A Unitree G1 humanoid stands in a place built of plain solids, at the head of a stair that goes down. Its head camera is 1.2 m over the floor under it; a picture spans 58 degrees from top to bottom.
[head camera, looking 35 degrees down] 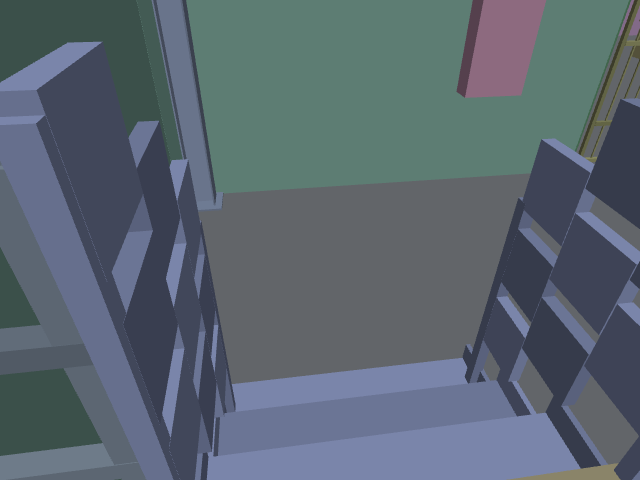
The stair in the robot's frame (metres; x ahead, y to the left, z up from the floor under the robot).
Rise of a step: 0.19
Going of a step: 0.28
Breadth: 1.22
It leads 8 degrees to the left of straight ahead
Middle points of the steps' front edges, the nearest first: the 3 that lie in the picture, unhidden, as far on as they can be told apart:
0.83 -0.22 -0.18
1.11 -0.18 -0.37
1.38 -0.14 -0.56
